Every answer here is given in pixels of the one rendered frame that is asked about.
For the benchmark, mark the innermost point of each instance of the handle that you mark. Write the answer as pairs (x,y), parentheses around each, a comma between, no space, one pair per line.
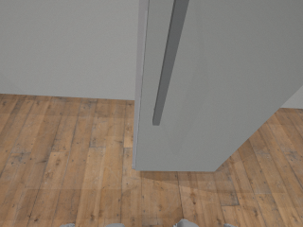
(177,19)

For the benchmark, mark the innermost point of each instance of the fridge door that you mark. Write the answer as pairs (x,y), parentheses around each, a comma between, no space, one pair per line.
(237,63)

